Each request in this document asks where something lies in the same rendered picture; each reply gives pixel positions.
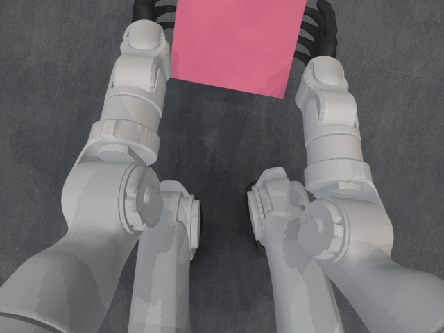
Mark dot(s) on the right robot thigh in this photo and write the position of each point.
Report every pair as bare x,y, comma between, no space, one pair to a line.
303,295

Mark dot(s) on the right robot hand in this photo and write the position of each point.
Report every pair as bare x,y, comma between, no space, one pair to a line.
324,35

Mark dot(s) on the robot right shin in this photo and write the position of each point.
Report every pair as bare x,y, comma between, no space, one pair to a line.
278,172

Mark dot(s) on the left robot forearm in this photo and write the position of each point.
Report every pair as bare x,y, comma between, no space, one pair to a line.
133,105

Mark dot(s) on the left robot hand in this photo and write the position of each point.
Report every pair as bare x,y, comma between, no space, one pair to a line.
145,9

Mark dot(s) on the carton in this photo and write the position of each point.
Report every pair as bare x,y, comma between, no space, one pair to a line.
244,45

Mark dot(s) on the left robot upper arm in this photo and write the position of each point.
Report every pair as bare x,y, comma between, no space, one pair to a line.
68,287

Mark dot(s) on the right robot forearm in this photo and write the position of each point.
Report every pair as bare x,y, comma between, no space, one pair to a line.
335,165

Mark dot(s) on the right robot upper arm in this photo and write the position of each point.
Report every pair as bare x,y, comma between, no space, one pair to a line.
351,240

